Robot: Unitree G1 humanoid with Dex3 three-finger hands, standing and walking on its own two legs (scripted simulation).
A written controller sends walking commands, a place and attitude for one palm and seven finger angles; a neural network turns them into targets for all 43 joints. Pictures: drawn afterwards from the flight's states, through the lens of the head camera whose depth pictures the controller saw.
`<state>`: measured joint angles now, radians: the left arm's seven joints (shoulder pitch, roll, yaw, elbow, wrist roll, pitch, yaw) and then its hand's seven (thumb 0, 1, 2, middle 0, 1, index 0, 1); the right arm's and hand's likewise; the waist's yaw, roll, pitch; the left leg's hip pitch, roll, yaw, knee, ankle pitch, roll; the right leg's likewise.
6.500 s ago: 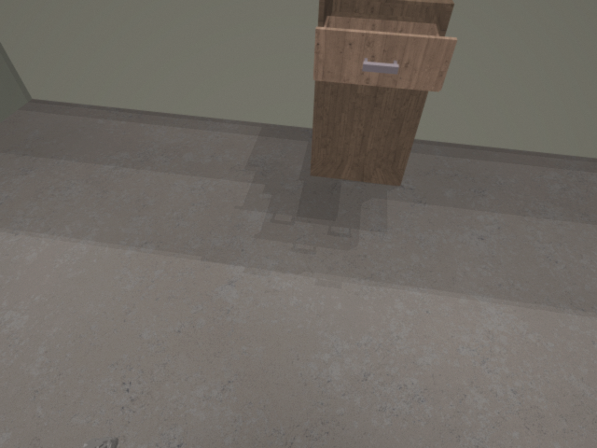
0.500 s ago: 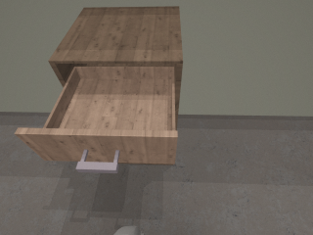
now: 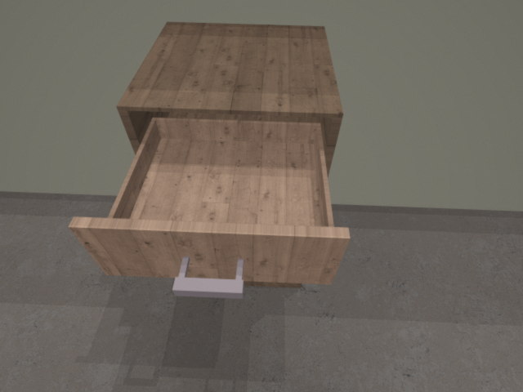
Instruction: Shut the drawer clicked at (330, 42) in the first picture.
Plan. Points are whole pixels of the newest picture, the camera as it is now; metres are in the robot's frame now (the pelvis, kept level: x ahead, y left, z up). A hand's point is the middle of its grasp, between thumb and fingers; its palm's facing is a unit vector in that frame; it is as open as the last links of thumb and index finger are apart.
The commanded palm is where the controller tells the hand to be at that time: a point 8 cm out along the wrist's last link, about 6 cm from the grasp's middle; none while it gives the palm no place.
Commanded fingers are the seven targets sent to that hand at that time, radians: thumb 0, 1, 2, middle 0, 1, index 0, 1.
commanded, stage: come to a stop and stand still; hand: left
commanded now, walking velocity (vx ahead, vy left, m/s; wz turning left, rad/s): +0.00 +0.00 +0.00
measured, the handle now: (211, 275) +0.29 +0.11 -0.01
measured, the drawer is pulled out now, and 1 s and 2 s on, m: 0.30 0.30 0.30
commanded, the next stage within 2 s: look again from close up in 0.82 s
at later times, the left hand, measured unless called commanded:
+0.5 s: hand out of the picture +0.12 +0.16 -0.16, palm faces +0.02 -0.97 -0.24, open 7.4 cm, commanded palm none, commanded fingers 0.00 0.90 0.90 -0.20 -0.30 -0.20 -0.30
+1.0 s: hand out of the picture +0.06 +0.14 -0.16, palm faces +0.03 -0.97 -0.23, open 7.4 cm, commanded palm none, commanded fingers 0.00 0.90 0.90 -0.20 -0.30 -0.20 -0.30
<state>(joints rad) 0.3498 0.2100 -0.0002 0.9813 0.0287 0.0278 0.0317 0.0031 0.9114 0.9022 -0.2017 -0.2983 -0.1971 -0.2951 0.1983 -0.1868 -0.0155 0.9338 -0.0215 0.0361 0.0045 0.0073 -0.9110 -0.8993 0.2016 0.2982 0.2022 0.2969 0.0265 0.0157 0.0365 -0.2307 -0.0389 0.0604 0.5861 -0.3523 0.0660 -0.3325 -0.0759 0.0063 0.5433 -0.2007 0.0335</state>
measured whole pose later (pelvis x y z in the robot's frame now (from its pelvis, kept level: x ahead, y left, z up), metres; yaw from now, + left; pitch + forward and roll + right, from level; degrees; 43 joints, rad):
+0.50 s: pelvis +0.06 -0.02 +0.00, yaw +0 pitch +0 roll +0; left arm 0.19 0.16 0.01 1.01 0.01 0.00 0.05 0.00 0.91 0.90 -0.20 -0.30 -0.20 -0.30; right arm 0.23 -0.18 -0.02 1.07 -0.02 0.00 -0.03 0.01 -0.91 -0.90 0.20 0.30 0.20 0.30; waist -0.02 0.02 0.05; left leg -0.09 -0.02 0.04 0.48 -0.39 0.03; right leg -0.23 -0.06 -0.02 0.53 -0.29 0.05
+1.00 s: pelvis +0.05 -0.04 +0.01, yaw +0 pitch -1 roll +0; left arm 0.28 0.16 0.01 1.08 0.01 0.00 0.04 0.00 0.91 0.90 -0.20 -0.30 -0.20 -0.30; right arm 0.26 -0.16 -0.02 1.13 -0.01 -0.01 -0.03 0.01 -0.91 -0.90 0.20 0.30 0.20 0.30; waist 0.00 0.03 0.04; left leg -0.07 0.01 0.04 0.44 -0.35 0.01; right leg -0.21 -0.03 -0.02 0.49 -0.26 0.02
